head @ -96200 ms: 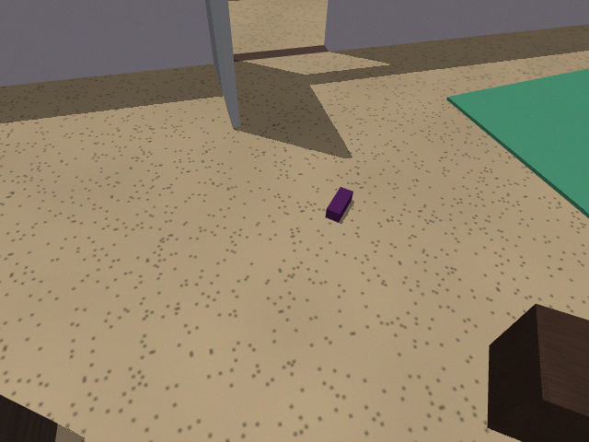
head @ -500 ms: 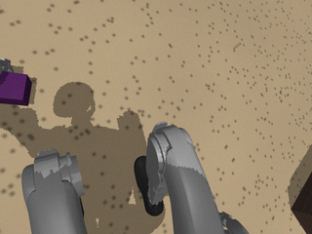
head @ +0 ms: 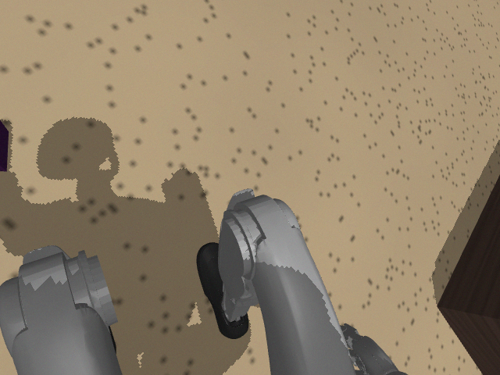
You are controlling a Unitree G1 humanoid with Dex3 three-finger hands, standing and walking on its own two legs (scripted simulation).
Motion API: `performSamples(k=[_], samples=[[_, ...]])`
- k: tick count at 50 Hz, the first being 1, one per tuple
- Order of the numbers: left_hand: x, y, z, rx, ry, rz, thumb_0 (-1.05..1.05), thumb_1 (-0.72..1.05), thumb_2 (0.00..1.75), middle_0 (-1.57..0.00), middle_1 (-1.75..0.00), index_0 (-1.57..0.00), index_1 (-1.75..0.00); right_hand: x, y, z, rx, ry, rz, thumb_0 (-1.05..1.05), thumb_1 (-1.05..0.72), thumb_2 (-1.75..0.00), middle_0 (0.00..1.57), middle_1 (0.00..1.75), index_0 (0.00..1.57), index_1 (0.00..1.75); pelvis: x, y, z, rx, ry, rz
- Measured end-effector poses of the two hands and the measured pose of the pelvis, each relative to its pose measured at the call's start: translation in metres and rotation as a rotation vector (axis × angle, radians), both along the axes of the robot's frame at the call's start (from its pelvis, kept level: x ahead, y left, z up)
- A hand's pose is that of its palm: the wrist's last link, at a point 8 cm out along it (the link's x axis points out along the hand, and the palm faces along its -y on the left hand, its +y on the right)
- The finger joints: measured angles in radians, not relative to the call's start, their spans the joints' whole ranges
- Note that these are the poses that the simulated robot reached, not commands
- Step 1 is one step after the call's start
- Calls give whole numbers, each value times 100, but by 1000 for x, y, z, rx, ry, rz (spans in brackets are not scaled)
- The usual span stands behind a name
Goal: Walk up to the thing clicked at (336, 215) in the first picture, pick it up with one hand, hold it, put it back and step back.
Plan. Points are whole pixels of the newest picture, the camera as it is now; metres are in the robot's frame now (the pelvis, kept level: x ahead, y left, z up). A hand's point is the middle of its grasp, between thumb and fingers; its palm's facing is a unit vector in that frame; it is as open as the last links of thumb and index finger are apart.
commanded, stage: rest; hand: left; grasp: from above
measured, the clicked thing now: out of the picture +0.48 +0.30 -0.25
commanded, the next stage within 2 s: open in 0.50 s
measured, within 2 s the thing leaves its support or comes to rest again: rests again in 0.70 s
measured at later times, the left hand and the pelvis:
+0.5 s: hand out of the picture +0.47 +0.30 -0.24, palm faces -0.49 -0.05 -0.87, open 9.4 cm; pelvis +0.00 +0.01 +0.00, yaw -1 degrees
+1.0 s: hand out of the picture +0.48 +0.30 -0.24, palm faces -0.48 -0.04 -0.88, open 10.3 cm; pelvis +0.00 +0.01 +0.00, yaw -2 degrees
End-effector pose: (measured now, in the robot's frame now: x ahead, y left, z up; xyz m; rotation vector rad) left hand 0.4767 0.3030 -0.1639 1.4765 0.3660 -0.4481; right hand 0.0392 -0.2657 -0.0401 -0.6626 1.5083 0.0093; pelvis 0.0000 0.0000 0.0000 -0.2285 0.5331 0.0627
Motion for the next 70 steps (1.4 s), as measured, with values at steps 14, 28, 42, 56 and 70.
performSamples(k=[14, 28, 42, 56, 70], samples=[[2, -1, -12, 6, -28, 11, -2, 12, 39, -67, -56, -76, -46, 7, 7, 4, -2, -21, 48, 0, -91, -90, 21, 30, 21, 30, 1, 4, -3, -18, -11, -7], [5, -2, -22, 13, -3, 39, -2, 13, 38, -66, -56, -74, -47, 2, 15, 3, 23, -21, 56, 0, -91, -90, 21, 30, 21, 30, -1, 5, -5, -31, -22, -13], [6, -3, -25, -1, -18, 12, -2, 10, 55, -56, -68, -63, -61, -2, 16, 11, 10, 0, 62, 0, -90, -90, 21, 30, 21, 30, -1, 6, -2, -39, -26, -16], [8, 0, -20, 17, -9, 28, -1, -7, 77, -32, -93, -39, -85, 5, 16, 9, 20, -27, 71, 0, -90, -90, 21, 30, 21, 30, -2, 6, -2, -40, -24, -16], [7, -3, -21, 7, -9, 9, 0, -29, 94, -12, -110, -18, -103, 3, 17, 10, 18, -15, 70, 0, -90, -90, 21, 30, 21, 30, -2, 6, 0, -40, -21, -17]])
